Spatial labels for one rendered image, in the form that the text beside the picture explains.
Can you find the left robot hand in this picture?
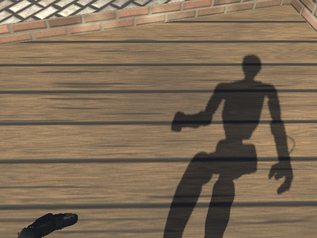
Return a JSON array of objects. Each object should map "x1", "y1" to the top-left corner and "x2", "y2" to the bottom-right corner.
[{"x1": 17, "y1": 213, "x2": 78, "y2": 238}]

